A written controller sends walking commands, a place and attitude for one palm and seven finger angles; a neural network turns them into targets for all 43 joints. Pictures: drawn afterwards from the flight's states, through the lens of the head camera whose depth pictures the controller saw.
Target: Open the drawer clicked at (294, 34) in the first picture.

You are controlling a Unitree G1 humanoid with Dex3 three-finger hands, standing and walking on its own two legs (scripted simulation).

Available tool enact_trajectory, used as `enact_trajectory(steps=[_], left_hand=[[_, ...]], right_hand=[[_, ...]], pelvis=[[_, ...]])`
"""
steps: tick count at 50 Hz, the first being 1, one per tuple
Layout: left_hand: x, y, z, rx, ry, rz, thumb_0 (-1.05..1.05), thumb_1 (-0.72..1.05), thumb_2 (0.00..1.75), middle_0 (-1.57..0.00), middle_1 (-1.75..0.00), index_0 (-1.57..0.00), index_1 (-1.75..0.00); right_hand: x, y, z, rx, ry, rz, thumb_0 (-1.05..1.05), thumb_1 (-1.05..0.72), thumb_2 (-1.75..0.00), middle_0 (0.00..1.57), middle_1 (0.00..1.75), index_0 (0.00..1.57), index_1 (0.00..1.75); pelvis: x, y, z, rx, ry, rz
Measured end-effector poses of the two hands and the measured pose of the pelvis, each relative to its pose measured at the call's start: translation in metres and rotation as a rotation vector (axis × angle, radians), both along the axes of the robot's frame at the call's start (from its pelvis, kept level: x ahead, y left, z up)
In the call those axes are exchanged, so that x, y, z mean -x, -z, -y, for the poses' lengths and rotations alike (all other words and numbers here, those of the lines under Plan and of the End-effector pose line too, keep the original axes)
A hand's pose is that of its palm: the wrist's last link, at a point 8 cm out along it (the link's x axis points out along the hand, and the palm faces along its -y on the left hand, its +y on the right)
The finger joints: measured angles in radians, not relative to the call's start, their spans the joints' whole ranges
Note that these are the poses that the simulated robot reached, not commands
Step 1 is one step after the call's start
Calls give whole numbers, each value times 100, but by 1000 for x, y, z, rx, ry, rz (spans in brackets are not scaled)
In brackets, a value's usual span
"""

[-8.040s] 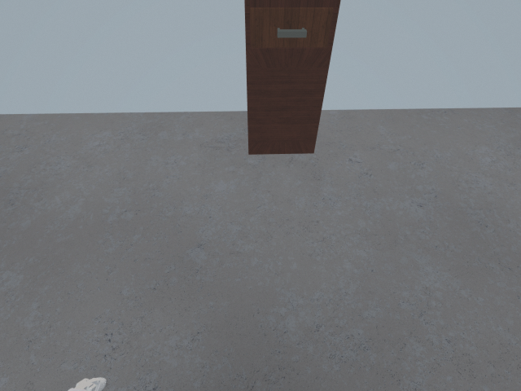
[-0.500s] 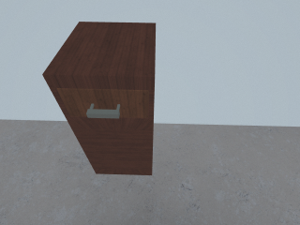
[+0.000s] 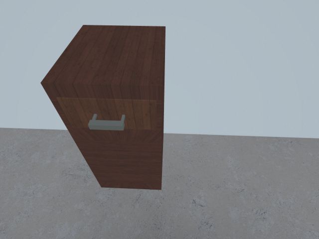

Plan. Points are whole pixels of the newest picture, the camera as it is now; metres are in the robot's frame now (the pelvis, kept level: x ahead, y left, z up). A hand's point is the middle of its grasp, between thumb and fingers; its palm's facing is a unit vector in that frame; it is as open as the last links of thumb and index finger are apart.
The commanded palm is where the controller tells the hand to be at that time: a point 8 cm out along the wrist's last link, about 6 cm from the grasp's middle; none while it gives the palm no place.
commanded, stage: come to a stop and stand still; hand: left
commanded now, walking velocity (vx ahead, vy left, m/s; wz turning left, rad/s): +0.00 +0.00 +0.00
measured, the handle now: (108, 120) +0.51 +0.23 -0.06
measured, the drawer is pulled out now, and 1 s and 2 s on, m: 0.00 0.00 0.00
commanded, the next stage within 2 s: look again from close up in 0.20 s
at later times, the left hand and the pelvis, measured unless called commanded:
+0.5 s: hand out of the picture +0.01 +0.17 -0.19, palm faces -0.01 -0.98 -0.19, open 7.4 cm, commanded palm none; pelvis +0.02 +0.01 -0.01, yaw -1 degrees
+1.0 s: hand out of the picture +0.08 +0.23 -0.13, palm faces -0.13 -0.90 -0.42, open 7.4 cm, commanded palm +0.11 +0.27 -0.06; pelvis +0.00 +0.04 -0.01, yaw -2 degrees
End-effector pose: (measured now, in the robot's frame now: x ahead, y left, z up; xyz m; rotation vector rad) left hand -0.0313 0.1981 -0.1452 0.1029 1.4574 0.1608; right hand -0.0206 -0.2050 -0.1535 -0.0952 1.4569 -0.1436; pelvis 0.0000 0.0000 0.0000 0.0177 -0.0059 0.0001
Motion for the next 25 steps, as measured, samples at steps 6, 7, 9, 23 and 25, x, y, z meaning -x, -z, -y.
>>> enact_trajectory(steps=[6,7,9,23,25], left_hand=[[-5,0,2,-5,-3,-7,1,91,90,-20,-30,-20,-30],[-6,0,2,-6,-4,-7,1,91,90,-20,-30,-20,-30],[-8,0,2,-9,-5,-8,1,91,90,-20,-30,-20,-30],[-28,5,-13,-28,64,42,1,91,90,-20,-30,-20,-30],[-35,11,-21,-29,67,58,1,91,90,-20,-30,-20,-30]], right_hand=[[-15,-1,10,16,-12,14,1,-92,-90,20,30,19,29],[-17,-1,11,18,-14,14,1,-92,-90,20,30,19,29],[-20,-1,13,20,-18,15,1,-91,-90,20,30,19,29],[-53,0,21,53,-6,126,1,-92,-90,20,30,19,29],[-57,-1,17,63,-9,155,1,-92,-90,20,30,19,29]], pelvis=[[-7,0,4,-2,-3,-1],[-8,1,5,-2,-4,-2],[-10,1,6,-2,-5,-3],[-15,10,-2,28,20,-20],[-16,12,-6,21,17,-12]])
